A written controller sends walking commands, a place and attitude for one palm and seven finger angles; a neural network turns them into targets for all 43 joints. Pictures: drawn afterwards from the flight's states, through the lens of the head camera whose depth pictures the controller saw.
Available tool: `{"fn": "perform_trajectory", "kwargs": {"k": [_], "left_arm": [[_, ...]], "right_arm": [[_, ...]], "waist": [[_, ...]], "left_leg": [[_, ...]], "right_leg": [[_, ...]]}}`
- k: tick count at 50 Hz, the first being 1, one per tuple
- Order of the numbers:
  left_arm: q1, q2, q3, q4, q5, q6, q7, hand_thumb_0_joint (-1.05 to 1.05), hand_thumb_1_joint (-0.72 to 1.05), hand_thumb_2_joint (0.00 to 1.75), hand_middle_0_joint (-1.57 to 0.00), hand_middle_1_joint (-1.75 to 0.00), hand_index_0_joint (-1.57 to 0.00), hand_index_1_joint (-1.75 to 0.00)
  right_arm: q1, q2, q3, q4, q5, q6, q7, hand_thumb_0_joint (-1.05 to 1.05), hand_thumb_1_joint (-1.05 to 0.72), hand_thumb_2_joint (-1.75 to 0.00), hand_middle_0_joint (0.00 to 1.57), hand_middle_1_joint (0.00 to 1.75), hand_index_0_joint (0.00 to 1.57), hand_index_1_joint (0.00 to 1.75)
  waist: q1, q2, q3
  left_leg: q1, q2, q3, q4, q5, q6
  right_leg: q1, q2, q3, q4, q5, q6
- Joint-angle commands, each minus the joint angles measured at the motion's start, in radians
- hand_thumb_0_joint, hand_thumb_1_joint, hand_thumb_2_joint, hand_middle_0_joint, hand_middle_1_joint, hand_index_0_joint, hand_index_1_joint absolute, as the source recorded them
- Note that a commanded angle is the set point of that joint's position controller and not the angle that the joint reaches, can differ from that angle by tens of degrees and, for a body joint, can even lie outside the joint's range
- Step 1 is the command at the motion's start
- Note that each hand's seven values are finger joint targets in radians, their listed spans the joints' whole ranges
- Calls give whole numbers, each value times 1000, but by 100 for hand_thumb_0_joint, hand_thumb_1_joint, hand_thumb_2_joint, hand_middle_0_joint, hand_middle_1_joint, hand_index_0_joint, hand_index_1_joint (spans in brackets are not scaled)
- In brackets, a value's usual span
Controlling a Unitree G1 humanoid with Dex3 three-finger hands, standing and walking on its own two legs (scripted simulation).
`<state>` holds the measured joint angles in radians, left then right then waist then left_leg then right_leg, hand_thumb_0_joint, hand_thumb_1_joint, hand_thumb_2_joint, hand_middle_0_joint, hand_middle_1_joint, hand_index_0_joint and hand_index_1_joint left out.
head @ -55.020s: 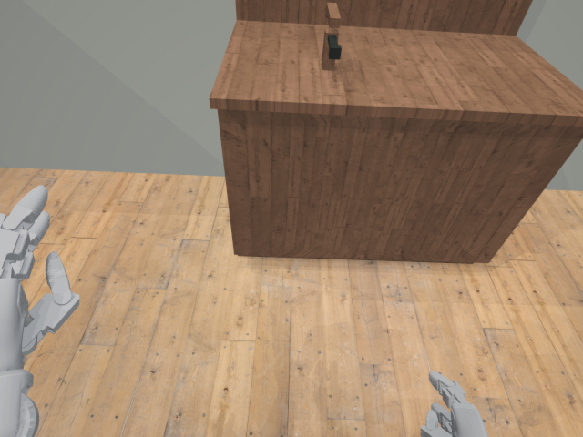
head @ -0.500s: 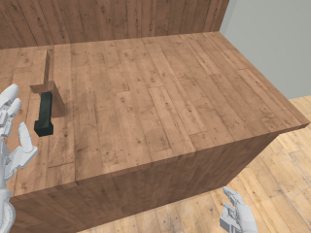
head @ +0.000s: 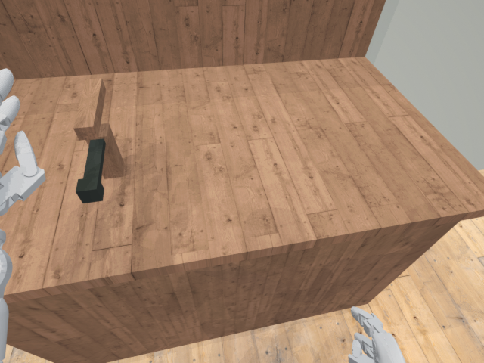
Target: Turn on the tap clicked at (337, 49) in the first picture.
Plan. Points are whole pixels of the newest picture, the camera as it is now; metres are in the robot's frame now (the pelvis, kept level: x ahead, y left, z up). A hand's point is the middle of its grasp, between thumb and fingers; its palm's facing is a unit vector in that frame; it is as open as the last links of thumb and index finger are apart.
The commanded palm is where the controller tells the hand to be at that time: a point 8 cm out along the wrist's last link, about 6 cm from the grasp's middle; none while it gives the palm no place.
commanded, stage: turn the palm inward beside the body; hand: left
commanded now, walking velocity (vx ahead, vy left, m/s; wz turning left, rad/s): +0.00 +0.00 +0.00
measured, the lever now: (90, 190) +0.31 +0.28 +0.12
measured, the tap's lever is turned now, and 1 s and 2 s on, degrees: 0 1 1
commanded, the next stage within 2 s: none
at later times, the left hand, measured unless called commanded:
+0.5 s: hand (97, 235) +0.22 +0.21 +0.16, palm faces +0.46 -0.83 -0.32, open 7.4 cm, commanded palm +0.15 +0.25 +0.18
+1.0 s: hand (98, 242) +0.20 +0.20 +0.18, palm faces +0.45 -0.86 -0.22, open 7.4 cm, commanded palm +0.15 +0.24 +0.19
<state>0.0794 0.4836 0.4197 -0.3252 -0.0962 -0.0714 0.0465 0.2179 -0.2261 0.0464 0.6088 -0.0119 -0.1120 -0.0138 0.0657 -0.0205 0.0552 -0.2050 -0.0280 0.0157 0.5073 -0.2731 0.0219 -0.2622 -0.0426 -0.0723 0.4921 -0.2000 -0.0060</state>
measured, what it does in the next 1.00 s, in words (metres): stands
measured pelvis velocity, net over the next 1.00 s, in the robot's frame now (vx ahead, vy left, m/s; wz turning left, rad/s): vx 0.02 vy -0.04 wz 0.03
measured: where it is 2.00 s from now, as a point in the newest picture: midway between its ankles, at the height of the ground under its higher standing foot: outside the picture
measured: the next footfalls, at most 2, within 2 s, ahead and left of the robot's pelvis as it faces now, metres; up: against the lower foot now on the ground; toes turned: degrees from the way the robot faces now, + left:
none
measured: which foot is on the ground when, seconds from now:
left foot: down 0.00-1.00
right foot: down 0.00-1.00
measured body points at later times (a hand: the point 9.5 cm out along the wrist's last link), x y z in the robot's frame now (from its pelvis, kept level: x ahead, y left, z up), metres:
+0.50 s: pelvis +0.00 -0.06 -0.01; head -0.01 -0.09 +0.44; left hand +0.19 +0.25 +0.18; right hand +0.22 -0.28 -0.09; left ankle +0.00 +0.09 -0.74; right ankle +0.04 -0.13 -0.74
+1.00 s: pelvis +0.02 -0.04 -0.01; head +0.00 -0.07 +0.44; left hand +0.17 +0.24 +0.19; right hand +0.23 -0.26 -0.08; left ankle +0.00 +0.10 -0.74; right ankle +0.04 -0.13 -0.74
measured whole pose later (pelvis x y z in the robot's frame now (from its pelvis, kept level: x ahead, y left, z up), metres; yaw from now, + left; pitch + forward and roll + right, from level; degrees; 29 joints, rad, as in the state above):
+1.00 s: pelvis +0.02 -0.04 -0.01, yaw +2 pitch -1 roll +1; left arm 0.43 0.29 0.31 -0.57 -0.20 0.08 0.09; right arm 0.19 -0.24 0.03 0.65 0.05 -0.22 -0.10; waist 0.09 0.05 -0.05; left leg -0.24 0.01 -0.03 0.62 -0.36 -0.03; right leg -0.30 -0.01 -0.12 0.64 -0.32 -0.05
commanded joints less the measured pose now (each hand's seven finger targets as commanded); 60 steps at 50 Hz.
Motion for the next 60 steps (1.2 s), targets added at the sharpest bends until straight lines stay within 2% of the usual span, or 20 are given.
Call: {"fn": "perform_trajectory", "kwargs": {"k": [1,3,4,5,8,9,10,11,12,14,19,21,24,27,29,33,35,38,46,60], "left_arm": [[146,-47,-59,-165,-106,137,-95,0,90,90,-20,-30,-20,-30],[169,4,-64,-208,-36,169,-91,0,90,90,-20,-30,-20,-30],[174,30,-38,-238,-11,173,-65,0,90,90,-20,-30,-20,-30],[156,48,-18,-315,12,136,-36,0,90,90,-20,-30,-20,-30],[140,126,112,-421,-5,-5,58,0,90,90,-20,-30,-20,-30],[87,211,189,-493,-17,-49,92,0,90,90,-20,-30,-20,-30],[60,118,101,-514,-10,-95,121,0,90,90,-20,-30,-20,-30],[170,86,113,-381,-20,-106,137,0,90,90,-20,-30,-20,-30],[146,40,66,-344,-24,-99,132,0,90,90,-20,-30,-20,-30],[88,74,71,-240,-18,-38,117,0,90,90,-20,-30,-20,-30],[-5,91,-12,-213,-56,138,14,0,90,90,-20,-30,-20,-30],[-22,103,-7,-235,-64,142,2,0,90,90,-20,-30,-20,-30],[-23,139,46,-315,-64,86,23,0,90,90,-20,-30,-20,-30],[94,129,94,-336,-79,29,55,0,90,90,-20,-30,-20,-30],[153,159,153,-324,-84,27,79,0,90,90,-20,-30,-20,-30],[277,79,121,-332,-116,82,73,0,90,90,-20,-30,-20,-30],[286,38,86,-329,-121,108,53,0,90,90,-20,-30,-20,-30],[257,36,71,-358,-135,114,22,0,90,90,-20,-30,-20,-30],[250,1,9,-467,-98,56,54,0,90,90,-20,-30,-20,-30],[163,-51,-63,-508,-107,265,96,0,90,90,-20,-30,-20,-30]], "right_arm": [[-161,-180,-68,-144,34,-74,7,0,-90,-90,20,30,20,30],[-201,-178,-60,-172,41,-61,12,0,-90,-90,20,30,20,30],[-248,-167,-46,-190,58,-50,16,0,-90,-90,20,30,20,30],[-229,-154,-49,-204,33,-53,12,0,-90,-90,20,30,20,30],[-225,-135,-60,-202,7,-59,-5,0,-90,-90,20,30,20,30],[-243,-131,-56,-197,20,-58,-13,0,-90,-90,20,30,20,30],[-215,-88,-50,-196,11,-74,-18,0,-90,-90,20,30,20,30],[-188,-92,-55,-161,11,-79,-19,0,-90,-90,20,30,20,30],[-193,-99,-50,-142,15,-74,-18,0,-90,-90,20,30,20,30],[-193,-122,-50,-117,25,-56,-31,0,-90,-90,20,30,20,30],[-258,-128,-35,-130,52,-45,-85,0,-90,-90,20,30,20,30],[-250,-124,-47,-127,44,-54,-95,0,-90,-90,20,30,20,30],[-278,-108,-47,-120,51,-77,-95,0,-90,-90,20,30,20,30],[-241,-103,-64,-112,37,-87,-83,0,-90,-90,20,30,20,30],[-247,-102,-63,-102,44,-88,-79,0,-90,-90,20,30,20,30],[-180,-120,-66,-115,49,-81,-74,0,-90,-90,20,30,20,30],[-166,-120,-62,-120,56,-87,-75,0,-90,-90,20,30,20,30],[-157,-128,-62,-126,59,-111,-87,0,-90,-90,20,30,20,30],[-148,-115,-53,-131,54,-183,-88,0,-90,-90,20,30,20,30],[-250,-98,-7,-144,71,-161,-104,0,-90,-90,20,30,20,30]], "waist": [[30,90,-224],[15,-5,-152],[14,4,-122],[7,-28,-115],[26,-29,-216],[37,42,-249],[42,113,-255],[38,105,-206],[17,153,-170],[-16,145,-108],[-27,63,-83],[-17,2,-112],[12,-8,-136],[30,-26,-212],[44,31,-228],[31,24,-293],[21,17,-253],[14,-9,-224],[26,68,-228],[28,67,-116]], "left_leg": [[89,57,-45,-69,465,-75],[-6,51,-43,-79,302,-32],[-29,44,-31,-91,185,-24],[-57,41,-42,-92,166,-23],[-65,34,-42,-52,105,-15],[-56,31,-29,-60,6,-19],[-58,23,-22,-58,45,-28],[-69,31,-14,-39,42,-27],[-86,25,-11,-25,20,-21],[-114,20,-8,-11,-70,-8],[-120,16,-8,29,-112,9],[-138,42,-32,68,-85,-5],[-139,49,-47,92,-72,-17],[-153,64,-61,97,-19,-20],[-146,61,-52,98,19,-23],[-128,49,-26,95,217,-10],[-111,41,-14,81,239,-2],[-85,41,-21,66,243,10],[-38,31,-32,44,241,7],[-64,28,-64,-34,-9,1]], "right_leg": [[60,53,-48,-6,188,-31],[38,52,-56,7,138,-21],[20,62,-45,12,66,-22],[20,57,-50,17,49,-24],[7,62,-26,36,-30,-15],[8,64,-3,31,-108,-13],[22,58,-5,20,-103,-26],[5,60,-4,20,-97,-24],[-24,49,2,15,-97,-19],[-52,34,25,-23,-159,-10],[-10,-22,133,-138,-330,9],[29,-77,215,-166,-360,26],[28,-93,238,-156,-383,32],[77,-102,225,-106,-226,41],[103,-99,214,-81,-132,38],[162,-70,120,33,346,40],[131,-46,74,35,371,37],[87,-21,41,34,313,31],[43,2,0,45,164,-3],[5,12,-2,-21,-125,-5]]}}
